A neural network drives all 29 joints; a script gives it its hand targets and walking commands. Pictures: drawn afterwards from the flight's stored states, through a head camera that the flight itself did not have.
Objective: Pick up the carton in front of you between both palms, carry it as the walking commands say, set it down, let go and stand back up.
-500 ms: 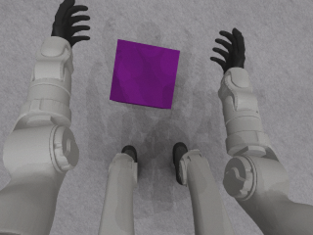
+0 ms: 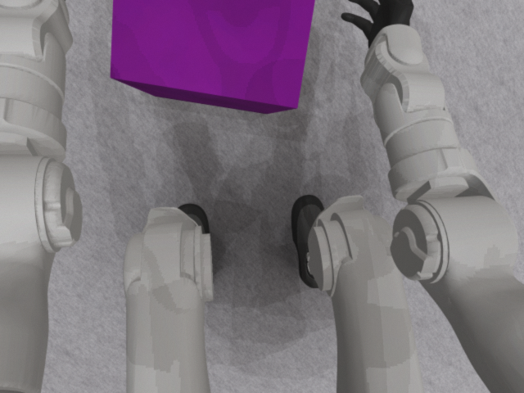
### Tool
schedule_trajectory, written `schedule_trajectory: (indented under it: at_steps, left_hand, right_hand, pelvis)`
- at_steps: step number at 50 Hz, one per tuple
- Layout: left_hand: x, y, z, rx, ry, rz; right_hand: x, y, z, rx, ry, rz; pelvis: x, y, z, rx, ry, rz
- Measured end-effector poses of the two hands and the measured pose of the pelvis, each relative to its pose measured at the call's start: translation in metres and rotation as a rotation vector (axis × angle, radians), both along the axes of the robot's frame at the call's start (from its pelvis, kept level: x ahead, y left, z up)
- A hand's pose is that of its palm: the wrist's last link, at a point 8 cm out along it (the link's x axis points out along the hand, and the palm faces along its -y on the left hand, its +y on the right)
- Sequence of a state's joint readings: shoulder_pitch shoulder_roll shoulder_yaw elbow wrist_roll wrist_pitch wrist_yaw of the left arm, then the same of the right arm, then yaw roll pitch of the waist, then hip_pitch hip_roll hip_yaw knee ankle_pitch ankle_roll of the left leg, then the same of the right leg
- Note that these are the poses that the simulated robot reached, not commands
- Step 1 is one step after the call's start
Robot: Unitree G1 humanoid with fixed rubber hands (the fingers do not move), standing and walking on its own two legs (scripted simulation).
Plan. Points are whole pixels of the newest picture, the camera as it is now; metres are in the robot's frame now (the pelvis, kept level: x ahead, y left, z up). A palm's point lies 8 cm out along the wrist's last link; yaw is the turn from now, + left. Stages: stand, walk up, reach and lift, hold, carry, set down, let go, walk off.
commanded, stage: reach and lift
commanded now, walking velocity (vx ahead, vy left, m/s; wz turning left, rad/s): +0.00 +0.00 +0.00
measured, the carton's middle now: (218, 29) +0.54 +0.07 -0.29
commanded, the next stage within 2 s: none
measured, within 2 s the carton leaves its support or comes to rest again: leaves its support in 0.96 s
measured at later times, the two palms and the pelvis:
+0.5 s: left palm out of the picture +0.56 +0.23 -0.21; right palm (363, 23) +0.54 -0.12 -0.21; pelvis +0.01 +0.00 -0.04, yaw +0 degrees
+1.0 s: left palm out of the picture +0.56 +0.21 -0.21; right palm (352, 8) +0.55 -0.10 -0.19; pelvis +0.01 +0.00 -0.04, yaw +0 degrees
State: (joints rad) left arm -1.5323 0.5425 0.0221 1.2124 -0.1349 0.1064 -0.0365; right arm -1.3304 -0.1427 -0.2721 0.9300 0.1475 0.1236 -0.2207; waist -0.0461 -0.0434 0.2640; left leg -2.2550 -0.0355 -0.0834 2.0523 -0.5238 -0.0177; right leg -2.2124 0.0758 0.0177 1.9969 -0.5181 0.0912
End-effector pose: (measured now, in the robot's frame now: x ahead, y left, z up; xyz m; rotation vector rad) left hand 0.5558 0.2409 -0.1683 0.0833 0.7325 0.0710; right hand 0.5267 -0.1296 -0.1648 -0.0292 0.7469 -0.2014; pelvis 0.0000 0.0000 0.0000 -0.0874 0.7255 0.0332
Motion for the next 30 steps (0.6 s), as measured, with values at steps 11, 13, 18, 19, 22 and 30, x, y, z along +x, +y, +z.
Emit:
schedule_trajectory:
  at_steps: [11, 13, 18, 19, 22, 30]
  left_hand:
    - [0.004, -0.005, -0.056, 0.004, 0.011, -0.012]
    - [0.008, -0.006, -0.056, 0.000, -0.001, -0.013]
    - [0.013, -0.008, -0.050, -0.003, -0.018, -0.012]
    - [0.013, -0.008, -0.049, -0.004, -0.016, -0.011]
    - [0.010, -0.009, -0.047, -0.008, -0.008, -0.012]
    - [0.004, -0.019, -0.046, -0.015, -0.001, -0.028]
  right_hand:
    - [0.012, -0.003, -0.047, -0.003, 0.007, 0.010]
    - [0.015, -0.003, -0.049, -0.002, 0.006, 0.015]
    - [0.020, 0.006, -0.047, 0.004, -0.005, 0.032]
    - [0.020, 0.007, -0.046, 0.006, -0.005, 0.034]
    - [0.018, 0.011, -0.044, 0.008, 0.000, 0.038]
    - [0.014, 0.017, -0.041, 0.018, 0.001, 0.046]
  pelvis:
    - [0.001, 0.006, -0.033, 0.002, -0.098, -0.009]
    - [0.004, 0.006, -0.036, 0.002, -0.101, -0.011]
    - [0.008, 0.006, -0.040, 0.003, -0.093, -0.013]
    - [0.009, 0.005, -0.040, 0.004, -0.090, -0.012]
    - [0.009, 0.004, -0.039, 0.004, -0.083, -0.009]
    - [0.004, 0.001, -0.035, 0.003, -0.085, -0.008]
